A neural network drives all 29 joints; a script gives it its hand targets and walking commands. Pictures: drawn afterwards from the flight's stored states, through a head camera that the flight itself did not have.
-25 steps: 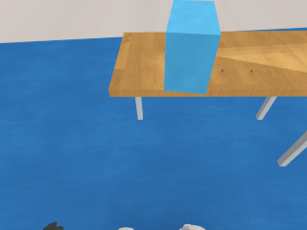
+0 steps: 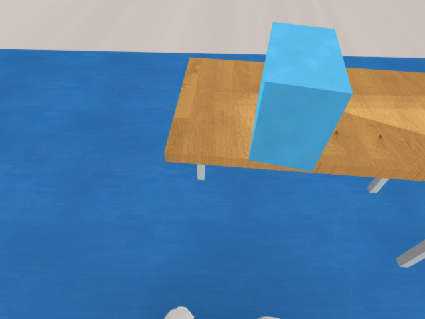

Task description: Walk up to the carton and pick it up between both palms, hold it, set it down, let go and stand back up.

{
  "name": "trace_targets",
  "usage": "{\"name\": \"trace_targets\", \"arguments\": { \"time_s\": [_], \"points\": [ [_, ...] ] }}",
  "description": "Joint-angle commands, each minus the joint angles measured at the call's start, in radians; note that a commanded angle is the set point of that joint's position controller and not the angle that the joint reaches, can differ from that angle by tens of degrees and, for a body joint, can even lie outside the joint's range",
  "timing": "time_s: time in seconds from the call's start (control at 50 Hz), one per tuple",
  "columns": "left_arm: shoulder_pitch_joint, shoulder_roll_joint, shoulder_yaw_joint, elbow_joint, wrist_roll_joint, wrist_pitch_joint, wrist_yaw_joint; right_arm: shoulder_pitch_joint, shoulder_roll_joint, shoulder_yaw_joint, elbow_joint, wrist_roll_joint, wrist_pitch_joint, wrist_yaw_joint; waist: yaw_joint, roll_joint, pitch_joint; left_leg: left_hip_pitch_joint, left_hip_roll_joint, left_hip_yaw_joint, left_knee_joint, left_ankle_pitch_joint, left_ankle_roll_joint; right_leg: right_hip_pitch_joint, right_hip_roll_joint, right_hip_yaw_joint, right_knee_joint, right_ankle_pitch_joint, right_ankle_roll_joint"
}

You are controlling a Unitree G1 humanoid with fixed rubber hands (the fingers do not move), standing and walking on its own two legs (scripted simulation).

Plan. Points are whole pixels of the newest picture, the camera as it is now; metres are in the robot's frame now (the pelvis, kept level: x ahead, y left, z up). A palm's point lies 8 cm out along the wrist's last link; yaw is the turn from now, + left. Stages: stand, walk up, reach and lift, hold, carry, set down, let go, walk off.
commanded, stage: walk up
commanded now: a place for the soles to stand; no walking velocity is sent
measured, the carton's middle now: (291, 94) +0.64 -0.14 +0.09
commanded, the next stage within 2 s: none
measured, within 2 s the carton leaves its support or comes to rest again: neither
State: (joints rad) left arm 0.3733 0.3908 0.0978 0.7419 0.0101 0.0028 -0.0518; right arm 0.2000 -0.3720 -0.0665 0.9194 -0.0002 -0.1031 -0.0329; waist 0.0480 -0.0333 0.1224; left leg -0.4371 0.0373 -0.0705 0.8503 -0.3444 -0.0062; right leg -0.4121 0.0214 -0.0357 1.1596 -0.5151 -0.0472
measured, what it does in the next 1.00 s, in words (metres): steps to the right: right foot, then left foot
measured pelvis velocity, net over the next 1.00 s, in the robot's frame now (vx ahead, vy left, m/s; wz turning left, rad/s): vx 0.13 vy -0.14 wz -0.01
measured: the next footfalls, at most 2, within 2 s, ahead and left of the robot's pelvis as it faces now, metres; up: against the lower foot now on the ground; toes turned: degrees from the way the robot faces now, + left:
right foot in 0.20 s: +0.14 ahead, -0.15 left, +0.00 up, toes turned -3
left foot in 0.52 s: +0.20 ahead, +0.09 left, +0.00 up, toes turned -2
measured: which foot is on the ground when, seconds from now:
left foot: down 0.00-0.20, up 0.22-0.50, down 0.52-0.82, up 0.84-1.00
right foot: up 0.00-0.18, down 0.20-0.54, up 0.56-0.80, down 0.82-1.00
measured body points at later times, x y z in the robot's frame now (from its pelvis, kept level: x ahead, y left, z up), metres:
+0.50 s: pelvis +0.09 -0.06 -0.01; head +0.13 -0.04 +0.44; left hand +0.12 +0.25 -0.13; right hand +0.18 -0.39 -0.12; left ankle +0.15 +0.09 -0.69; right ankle +0.10 -0.15 -0.70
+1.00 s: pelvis +0.13 -0.14 -0.03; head +0.16 -0.13 +0.42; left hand +0.23 +0.17 -0.13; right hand +0.17 -0.47 -0.14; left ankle +0.15 +0.03 -0.65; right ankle +0.18 -0.22 -0.70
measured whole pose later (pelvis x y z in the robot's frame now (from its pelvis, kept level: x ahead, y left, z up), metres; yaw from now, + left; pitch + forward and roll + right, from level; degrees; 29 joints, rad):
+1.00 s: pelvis +0.13 -0.14 -0.03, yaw -1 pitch -4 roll +1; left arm 0.23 0.39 0.08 0.74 0.01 0.03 -0.05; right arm 0.27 -0.37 -0.06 0.98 0.00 -0.04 -0.10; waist 0.03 -0.03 0.15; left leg -0.55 0.05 -0.07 1.27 -0.50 -0.01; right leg -0.48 0.00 -0.10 1.02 -0.47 -0.06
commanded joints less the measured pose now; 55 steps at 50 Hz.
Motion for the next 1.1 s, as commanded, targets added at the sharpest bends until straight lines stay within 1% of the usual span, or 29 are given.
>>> {"name": "trace_targets", "arguments": {
  "time_s": [0.0, 0.08, 0.12, 0.16, 0.18, 0.2, 0.22, 0.24, 0.28, 0.32, 0.42, 0.46, 0.48, 0.5, 0.52, 0.54, 0.56, 0.6, 0.66, 0.74, 0.76, 0.78, 0.8, 0.82, 0.84, 0.86, 0.88, 0.92, 1.08],
  "points": [
    [0.025, 0.263, 0.090, -0.056, 0.049, -0.006, -0.017, 0.074, -0.396, -0.100, -0.080, -0.021, -0.011, -0.041, -0.039, 0.205, -0.055, 0.117, 0.284, -0.412, -0.428, -0.372, 0.274, -0.255, -0.106, 0.106, -0.022, 0.012, 0.042],
    [-0.034, 0.268, 0.109, -0.088, 0.060, 0.002, -0.027, 0.065, -0.427, -0.116, -0.083, -0.027, -0.013, -0.053, -0.053, 0.269, -0.066, 0.083, 0.301, -0.420, -0.394, -0.421, 0.281, -0.243, -0.132, 0.109, -0.104, 0.010, 0.055],
    [-0.026, 0.279, 0.119, -0.091, 0.061, -0.003, -0.027, 0.031, -0.437, -0.119, -0.085, -0.030, -0.010, -0.059, -0.030, 0.243, -0.079, 0.034, 0.307, -0.425, -0.350, -0.399, 0.274, -0.181, -0.135, 0.122, -0.169, 0.024, 0.053],
    [0.177, 0.276, 0.137, -0.022, 0.057, -0.007, -0.021, -0.095, -0.404, -0.102, -0.103, -0.031, 0.002, -0.060, 0.116, 0.144, -0.115, -0.210, 0.235, -0.240, -0.140, -0.375, 0.191, 0.163, -0.086, 0.080, -0.352, 0.093, 0.035],
    [0.306, 0.302, 0.156, 0.029, 0.062, -0.012, -0.013, -0.107, -0.312, -0.072, -0.100, -0.037, 0.015, -0.061, 0.180, -0.049, -0.123, -0.403, 0.104, -0.039, 0.161, -0.334, 0.110, 0.369, -0.069, 0.150, -0.520, -0.104, 0.016],
    [0.268, 0.374, 0.156, -0.006, 0.057, -0.018, -0.007, -0.093, -0.192, -0.027, -0.118, -0.012, 0.018, -0.069, 0.172, -0.363, -0.029, -0.570, -0.110, 0.102, 0.489, -0.342, 0.050, 0.236, -0.274, 0.635, -0.906, -0.465, -0.003],
    [0.090, 0.394, 0.155, -0.067, 0.037, -0.019, -0.003, -0.066, -0.266, -0.044, -0.113, -0.003, 0.025, -0.085, 0.112, -0.225, 0.002, -0.499, -0.091, -0.027, 0.551, -0.263, 0.066, 0.095, -0.345, 0.850, -1.079, -0.552, 0.007],
    [-0.006, 0.382, 0.139, -0.092, 0.028, -0.020, 0.001, -0.013, -0.316, -0.060, -0.079, -0.004, 0.023, -0.078, 0.053, -0.121, 0.038, -0.436, -0.054, 0.003, 0.580, -0.183, 0.058, 0.035, -0.346, 0.851, -1.095, -0.549, 0.008],
    [-0.028, 0.342, 0.124, -0.080, 0.032, -0.026, 0.016, 0.032, -0.343, -0.072, -0.025, -0.003, 0.023, -0.057, 0.024, -0.033, 0.038, -0.392, 0.003, 0.049, 0.535, -0.115, 0.045, 0.112, -0.302, 0.688, -0.937, -0.231, 0.001],
    [0.008, 0.308, 0.105, -0.068, 0.034, -0.032, 0.022, 0.052, -0.316, -0.071, -0.011, -0.003, 0.021, -0.049, 0.028, -0.077, -0.025, -0.336, 0.027, 0.071, 0.414, -0.135, 0.048, 0.190, -0.273, 0.554, -0.822, 0.087, -0.035],
    [0.087, 0.301, 0.090, -0.052, 0.040, -0.022, 0.028, 0.022, -0.267, -0.051, -0.040, 0.005, 0.005, -0.060, 0.061, -0.123, -0.105, -0.281, 0.015, 0.133, 0.147, -0.234, 0.049, 0.320, -0.269, 0.435, -0.671, 0.547, -0.122],
    [0.023, 0.277, 0.075, -0.073, 0.046, -0.008, 0.025, 0.112, -0.257, -0.050, -0.022, 0.007, -0.012, -0.073, 0.021, -0.144, -0.166, -0.135, -0.010, 0.161, -0.019, -0.194, 0.063, 0.277, -0.230, 0.318, -0.554, 0.757, -0.134],
    [-0.060, 0.267, 0.062, -0.097, 0.043, -0.002, 0.023, 0.210, -0.254, -0.058, 0.007, 0.004, -0.022, -0.079, -0.043, -0.110, -0.200, 0.084, -0.027, 0.166, -0.165, -0.029, 0.079, 0.128, -0.199, 0.235, -0.440, 0.793, -0.108],
    [-0.122, 0.231, 0.044, -0.130, 0.038, -0.006, 0.020, 0.344, -0.303, -0.083, 0.042, -0.015, -0.029, -0.092, -0.127, -0.023, -0.261, 0.359, -0.013, 0.098, -0.224, 0.129, 0.106, -0.069, -0.157, 0.173, -0.247, 0.819, -0.071],
    [-0.139, 0.171, 0.029, -0.151, 0.040, -0.010, 0.017, 0.430, -0.423, -0.116, 0.043, -0.027, -0.036, -0.104, -0.181, 0.224, -0.307, 0.503, 0.215, -0.344, -0.356, 0.041, 0.207, -0.297, -0.062, 0.099, 0.023, 0.574, -0.002],
    [-0.154, 0.204, 0.040, -0.161, 0.051, -0.002, 0.021, 0.391, -0.480, -0.128, 0.038, -0.017, -0.026, -0.103, -0.157, 0.307, -0.262, 0.496, 0.400, -0.668, -0.408, 0.103, 0.323, -0.470, -0.001, 0.108, 0.077, -0.062, 0.039],
    [-0.199, 0.254, 0.056, -0.152, 0.056, 0.014, 0.023, 0.342, -0.480, -0.131, 0.038, -0.003, -0.020, -0.099, -0.150, 0.177, -0.181, 0.413, 0.432, -0.670, -0.395, 0.019, 0.363, -0.471, -0.059, 0.167, 0.150, -0.106, 0.054],
    [-0.181, 0.256, 0.066, -0.140, 0.063, 0.024, 0.015, 0.248, -0.430, -0.110, 0.013, -0.013, -0.011, -0.104, -0.093, 0.080, -0.083, 0.305, 0.376, -0.533, -0.330, 0.092, 0.335, -0.464, -0.111, 0.173, 0.163, -0.059, 0.043],
    [-0.112, 0.249, 0.085, -0.115, 0.063, 0.030, -0.006, 0.165, -0.413, -0.096, -0.023, -0.027, -0.011, -0.105, -0.043, 0.163, -0.085, 0.139, 0.314, -0.387, -0.273, 0.183, 0.288, -0.317, -0.115, 0.139, 0.097, -0.002, 0.040],
    [-0.139, 0.250, 0.104, -0.120, 0.055, 0.032, -0.011, 0.116, -0.446, -0.107, -0.039, -0.036, -0.016, -0.112, -0.028, 0.248, -0.102, 0.042, 0.329, -0.384, -0.256, 0.162, 0.276, -0.195, -0.140, 0.133, -0.078, -0.014, 0.045],
    [-0.098, 0.251, 0.109, -0.099, 0.052, 0.026, -0.008, 0.071, -0.441, -0.105, -0.042, -0.031, -0.013, -0.110, 0.008, 0.226, -0.118, -0.007, 0.310, -0.355, -0.209, 0.169, 0.253, -0.096, -0.132, 0.131, -0.174, 0.036, 0.039],
    [0.006, 0.250, 0.117, -0.049, 0.046, 0.019, -0.003, 0.001, -0.423, -0.096, -0.051, -0.025, -0.005, -0.106, 0.077, 0.200, -0.155, -0.125, 0.254, -0.245, -0.093, 0.143, 0.200, 0.106, -0.100, 0.102, -0.331, 0.100, 0.032],
    [0.141, 0.265, 0.135, 0.014, 0.050, 0.011, 0.005, -0.001, -0.346, -0.071, -0.043, -0.030, 0.006, -0.103, 0.145, 0.061, -0.183, -0.321, 0.154, -0.090, 0.167, 0.082, 0.124, 0.364, -0.062, 0.136, -0.448, 0.052, 0.027],
    [0.130, 0.344, 0.141, 0.010, 0.060, 0.003, 0.014, 0.064, -0.192, -0.017, -0.050, -0.020, 0.013, -0.102, 0.115, -0.317, -0.134, -0.455, -0.055, 0.031, 0.445, -0.259, 0.064, 0.307, -0.259, 0.463, -0.724, -0.065, 0.022],
    [0.017, 0.382, 0.143, -0.032, 0.036, 0.004, 0.016, 0.039, -0.249, -0.031, -0.061, -0.010, 0.031, -0.119, 0.096, -0.245, -0.087, -0.428, -0.078, -0.017, 0.486, -0.277, 0.055, 0.126, -0.364, 0.666, -0.932, -0.167, 0.021],
    [-0.062, 0.378, 0.135, -0.048, 0.027, 0.007, 0.016, 0.037, -0.310, -0.051, -0.040, -0.008, 0.038, -0.120, 0.065, -0.174, -0.018, -0.390, -0.054, -0.011, 0.534, -0.224, 0.053, 0.041, -0.343, 0.688, -1.005, -0.321, 0.036],
    [-0.099, 0.361, 0.126, -0.049, 0.032, 0.008, 0.023, 0.060, -0.323, -0.056, -0.021, -0.007, 0.038, -0.107, 0.038, -0.116, 0.006, -0.378, -0.034, 0.019, 0.548, -0.179, 0.047, 0.052, -0.322, 0.649, -0.979, -0.321, 0.037],
    [-0.107, 0.324, 0.110, -0.036, 0.035, -0.001, 0.037, 0.113, -0.328, -0.069, 0.018, -0.009, 0.040, -0.084, 0.010, -0.072, -0.025, -0.342, 0.010, 0.032, 0.484, -0.149, 0.040, 0.131, -0.310, 0.566, -0.850, -0.086, 0.015],
    [-0.056, 0.299, 0.079, -0.016, 0.042, -0.011, 0.050, 0.091, -0.285, -0.056, -0.003, -0.009, 0.035, -0.070, 0.024, -0.088, -0.141, -0.230, 0.031, 0.077, 0.184, -0.272, 0.044, 0.237, -0.329, 0.435, -0.668, 0.366, -0.100]
  ]
}}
